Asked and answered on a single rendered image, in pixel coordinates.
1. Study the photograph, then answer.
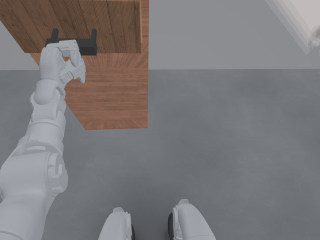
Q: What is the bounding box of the handle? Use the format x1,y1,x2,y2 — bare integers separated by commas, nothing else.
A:
44,28,98,56

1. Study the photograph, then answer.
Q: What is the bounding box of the drawer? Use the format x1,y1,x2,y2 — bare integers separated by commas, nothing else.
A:
0,0,141,54

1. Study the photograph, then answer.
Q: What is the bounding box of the cabinet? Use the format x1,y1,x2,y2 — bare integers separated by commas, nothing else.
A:
29,0,149,130

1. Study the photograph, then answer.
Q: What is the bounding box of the robot left hand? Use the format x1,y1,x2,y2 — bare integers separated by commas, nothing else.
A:
39,39,86,88

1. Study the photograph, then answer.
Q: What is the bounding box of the robot left upper arm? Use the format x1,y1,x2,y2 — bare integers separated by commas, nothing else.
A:
0,151,68,240

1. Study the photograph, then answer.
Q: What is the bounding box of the right robot shin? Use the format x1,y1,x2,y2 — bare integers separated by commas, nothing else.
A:
173,199,189,240

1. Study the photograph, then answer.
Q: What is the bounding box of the robot left forearm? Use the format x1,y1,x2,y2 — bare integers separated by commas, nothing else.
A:
0,79,67,199

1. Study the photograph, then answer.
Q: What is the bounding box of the left robot thigh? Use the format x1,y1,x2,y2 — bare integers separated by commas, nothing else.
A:
98,211,132,240

